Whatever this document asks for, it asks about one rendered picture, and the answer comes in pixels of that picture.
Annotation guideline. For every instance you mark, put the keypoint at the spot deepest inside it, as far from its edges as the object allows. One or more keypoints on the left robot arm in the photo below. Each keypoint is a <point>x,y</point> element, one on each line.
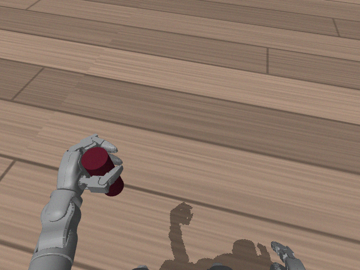
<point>57,243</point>

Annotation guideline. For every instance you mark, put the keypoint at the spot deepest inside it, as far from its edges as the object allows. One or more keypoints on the right robot hand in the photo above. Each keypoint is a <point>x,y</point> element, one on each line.
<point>287,256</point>

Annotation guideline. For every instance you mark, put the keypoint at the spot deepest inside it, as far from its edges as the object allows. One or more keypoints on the left robot hand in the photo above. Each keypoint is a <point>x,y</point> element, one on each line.
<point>72,175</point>

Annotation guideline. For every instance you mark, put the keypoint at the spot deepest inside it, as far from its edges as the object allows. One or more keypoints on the can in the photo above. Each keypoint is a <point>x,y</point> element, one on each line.
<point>97,162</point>

